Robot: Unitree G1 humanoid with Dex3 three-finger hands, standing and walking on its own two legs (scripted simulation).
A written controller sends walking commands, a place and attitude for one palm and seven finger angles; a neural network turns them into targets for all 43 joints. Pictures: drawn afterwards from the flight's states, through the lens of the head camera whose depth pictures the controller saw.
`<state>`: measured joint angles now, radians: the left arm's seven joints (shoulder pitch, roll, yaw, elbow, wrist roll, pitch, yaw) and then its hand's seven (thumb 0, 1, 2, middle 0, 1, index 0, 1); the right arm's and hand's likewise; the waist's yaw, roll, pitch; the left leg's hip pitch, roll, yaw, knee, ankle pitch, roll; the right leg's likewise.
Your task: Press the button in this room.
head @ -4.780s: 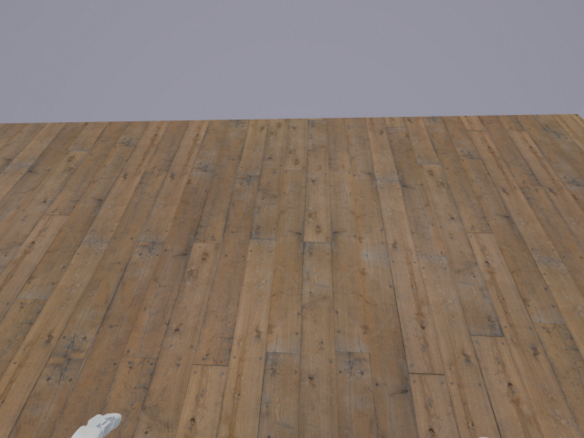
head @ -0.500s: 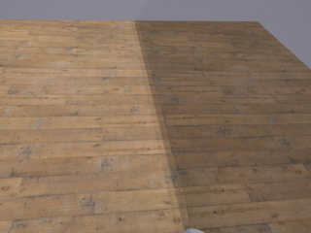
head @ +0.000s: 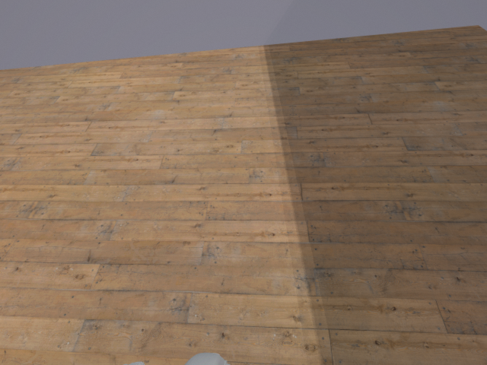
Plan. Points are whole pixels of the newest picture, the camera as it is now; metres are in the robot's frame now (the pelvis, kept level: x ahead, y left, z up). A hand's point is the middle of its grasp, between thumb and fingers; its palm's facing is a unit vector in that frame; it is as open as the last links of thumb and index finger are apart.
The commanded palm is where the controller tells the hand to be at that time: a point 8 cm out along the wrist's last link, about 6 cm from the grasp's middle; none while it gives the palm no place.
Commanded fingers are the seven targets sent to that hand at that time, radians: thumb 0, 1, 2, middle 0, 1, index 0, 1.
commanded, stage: turn or walk to find it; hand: left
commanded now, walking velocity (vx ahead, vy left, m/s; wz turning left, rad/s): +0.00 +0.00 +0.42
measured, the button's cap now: out of the picture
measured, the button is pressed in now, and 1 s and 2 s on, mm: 0 0 0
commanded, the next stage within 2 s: none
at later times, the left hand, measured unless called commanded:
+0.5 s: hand out of the picture -0.07 +0.26 -0.18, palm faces +0.29 -0.93 -0.25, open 7.4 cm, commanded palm none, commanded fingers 0.00 0.90 0.90 -0.20 -0.30 -0.20 -0.30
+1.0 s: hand out of the picture -0.07 +0.20 -0.14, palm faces +0.43 -0.86 -0.28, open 7.4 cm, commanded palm none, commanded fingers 0.00 0.90 0.90 -0.20 -0.30 -0.20 -0.30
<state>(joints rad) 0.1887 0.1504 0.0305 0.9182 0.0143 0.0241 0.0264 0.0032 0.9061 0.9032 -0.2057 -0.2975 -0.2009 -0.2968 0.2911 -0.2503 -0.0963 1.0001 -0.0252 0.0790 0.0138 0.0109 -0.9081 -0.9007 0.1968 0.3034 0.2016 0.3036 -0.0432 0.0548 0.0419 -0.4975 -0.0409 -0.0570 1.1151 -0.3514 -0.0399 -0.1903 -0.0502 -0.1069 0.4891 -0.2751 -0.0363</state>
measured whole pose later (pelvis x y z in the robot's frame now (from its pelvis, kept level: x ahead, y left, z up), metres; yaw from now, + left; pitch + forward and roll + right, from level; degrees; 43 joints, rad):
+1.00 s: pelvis -0.07 -0.01 +0.00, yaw +26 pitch -2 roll +2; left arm 0.20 0.15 0.03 0.92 0.02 0.02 0.02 0.00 0.91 0.90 -0.21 -0.30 -0.20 -0.30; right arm 0.27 -0.26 -0.10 1.00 -0.03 0.09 0.02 0.01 -0.91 -0.90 0.20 0.30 0.20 0.30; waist -0.03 0.05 0.05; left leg -0.50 -0.01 -0.05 1.19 -0.32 -0.05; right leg -0.20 -0.08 -0.16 0.49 -0.26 -0.03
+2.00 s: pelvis -0.11 -0.03 +0.00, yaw +52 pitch -2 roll +2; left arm 0.19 0.15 0.03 0.93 0.02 0.02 0.02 0.00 0.91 0.90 -0.21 -0.30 -0.20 -0.30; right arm 0.27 -0.26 -0.10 1.00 -0.02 0.08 0.01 0.01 -0.91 -0.90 0.20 0.30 0.20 0.30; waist -0.04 0.06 0.05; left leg -0.50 -0.02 -0.05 1.16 -0.35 -0.05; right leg -0.20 -0.07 -0.14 0.50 -0.28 -0.03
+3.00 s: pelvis -0.15 -0.08 +0.00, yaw +76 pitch -2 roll +2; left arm 0.16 0.15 0.03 0.91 0.01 0.03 0.03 0.00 0.91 0.90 -0.21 -0.30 -0.20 -0.30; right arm 0.29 -0.24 -0.09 1.00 -0.03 0.08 0.01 0.01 -0.91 -0.90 0.20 0.30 0.20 0.30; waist -0.04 0.05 0.05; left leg -0.49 -0.06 -0.06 1.05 -0.39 -0.03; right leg -0.22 -0.05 -0.09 0.52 -0.28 -0.04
